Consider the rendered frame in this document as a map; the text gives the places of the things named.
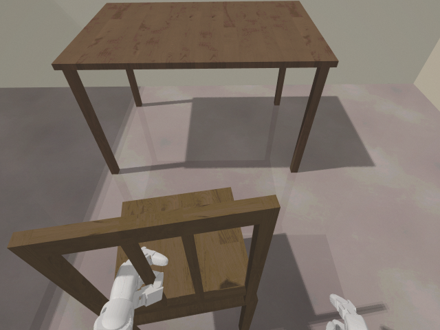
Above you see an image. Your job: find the left robot hand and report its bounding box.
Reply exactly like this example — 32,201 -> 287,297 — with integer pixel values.
109,247 -> 168,309

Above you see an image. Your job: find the table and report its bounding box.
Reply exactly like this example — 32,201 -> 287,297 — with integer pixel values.
52,1 -> 339,175

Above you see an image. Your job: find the robot left forearm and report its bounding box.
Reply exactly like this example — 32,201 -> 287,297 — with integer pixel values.
93,298 -> 134,330

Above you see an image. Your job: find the chair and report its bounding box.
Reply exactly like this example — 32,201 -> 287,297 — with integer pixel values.
7,187 -> 281,330

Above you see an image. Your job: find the right robot hand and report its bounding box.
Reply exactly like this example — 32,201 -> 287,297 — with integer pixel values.
326,294 -> 369,330

